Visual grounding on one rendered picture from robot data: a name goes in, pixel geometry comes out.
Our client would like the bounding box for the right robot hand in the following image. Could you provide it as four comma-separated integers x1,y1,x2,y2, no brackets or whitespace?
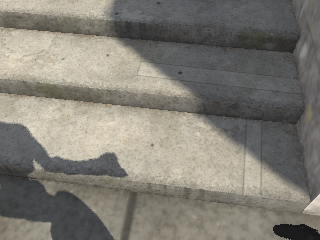
273,224,320,240

